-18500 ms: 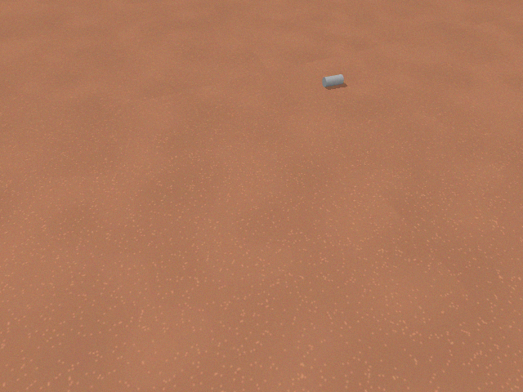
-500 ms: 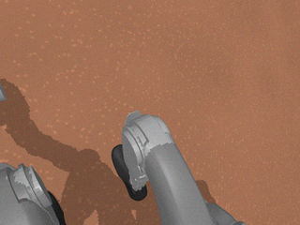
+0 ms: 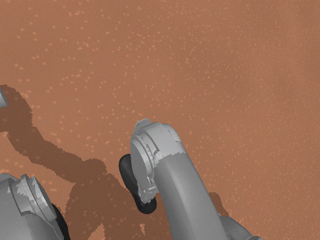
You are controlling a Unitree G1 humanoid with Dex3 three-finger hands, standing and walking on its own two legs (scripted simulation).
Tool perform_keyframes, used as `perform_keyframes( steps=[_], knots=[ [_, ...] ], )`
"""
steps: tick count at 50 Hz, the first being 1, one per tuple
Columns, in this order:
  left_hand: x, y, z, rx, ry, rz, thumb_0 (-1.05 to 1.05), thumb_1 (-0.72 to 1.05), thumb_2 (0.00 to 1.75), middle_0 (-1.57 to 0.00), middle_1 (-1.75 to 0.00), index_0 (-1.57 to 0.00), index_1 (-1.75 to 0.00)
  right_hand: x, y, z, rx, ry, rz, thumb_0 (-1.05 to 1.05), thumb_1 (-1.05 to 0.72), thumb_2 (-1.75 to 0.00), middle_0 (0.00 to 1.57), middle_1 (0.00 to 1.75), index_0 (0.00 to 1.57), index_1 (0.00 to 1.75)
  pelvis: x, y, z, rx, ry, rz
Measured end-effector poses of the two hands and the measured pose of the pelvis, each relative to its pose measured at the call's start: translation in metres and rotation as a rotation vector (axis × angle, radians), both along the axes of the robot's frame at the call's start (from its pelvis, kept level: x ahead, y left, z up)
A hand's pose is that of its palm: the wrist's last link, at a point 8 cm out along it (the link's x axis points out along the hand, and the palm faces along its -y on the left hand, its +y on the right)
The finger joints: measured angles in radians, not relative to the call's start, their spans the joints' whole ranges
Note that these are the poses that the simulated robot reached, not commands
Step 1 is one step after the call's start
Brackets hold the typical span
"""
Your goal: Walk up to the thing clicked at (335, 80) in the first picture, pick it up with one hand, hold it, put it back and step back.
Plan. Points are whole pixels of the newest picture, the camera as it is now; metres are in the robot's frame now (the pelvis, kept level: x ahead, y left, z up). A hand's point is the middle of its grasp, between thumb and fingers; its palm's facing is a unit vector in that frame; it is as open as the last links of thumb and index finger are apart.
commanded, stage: settle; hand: left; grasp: from above
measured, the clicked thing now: out of the picture +0.49 +0.25 -0.28
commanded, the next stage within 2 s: lift in 0.68 s
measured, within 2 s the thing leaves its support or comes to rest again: leaves its support in 0.12 s
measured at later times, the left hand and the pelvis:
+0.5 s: hand out of the picture +0.47 +0.27 -0.15, palm faces -0.43 -0.06 -0.90, open 9.3 cm; pelvis +0.00 +0.00 +0.02, yaw +4 degrees
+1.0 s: hand out of the picture +0.46 +0.27 -0.09, palm faces -0.45 -0.06 -0.89, open 9.2 cm; pelvis +0.00 -0.01 +0.04, yaw +7 degrees
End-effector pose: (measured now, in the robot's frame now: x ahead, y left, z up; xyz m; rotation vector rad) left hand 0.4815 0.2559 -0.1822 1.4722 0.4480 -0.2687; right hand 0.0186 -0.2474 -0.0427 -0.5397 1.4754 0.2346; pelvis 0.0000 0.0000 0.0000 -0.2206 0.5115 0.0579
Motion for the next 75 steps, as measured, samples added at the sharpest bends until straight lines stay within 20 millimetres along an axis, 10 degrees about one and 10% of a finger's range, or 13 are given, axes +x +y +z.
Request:
perform_keyframes(
  steps=[50,75],
  knots=[
    [-0.011,0.01,0.151,0.042,0.015,0.009,-0.01,0.13,0.31,-0.93,-0.13,-0.89,-0.2,0.037,-0.028,-0.011,-0.063,-0.099,-0.229,0.0,-0.91,-0.9,0.2,0.3,0.2,0.3,-0.002,-0.01,0.043,0.098,0.103,0.064],
    [-0.081,0.029,0.297,0.023,0.001,0.025,0.0,0.12,0.31,-0.91,-0.18,-0.88,-0.24,0.109,-0.015,0.085,-0.031,-0.302,-0.254,0.0,-0.91,-0.9,0.2,0.3,0.2,0.3,-0.004,-0.004,0.151,0.121,0.07,0.093]
  ],
)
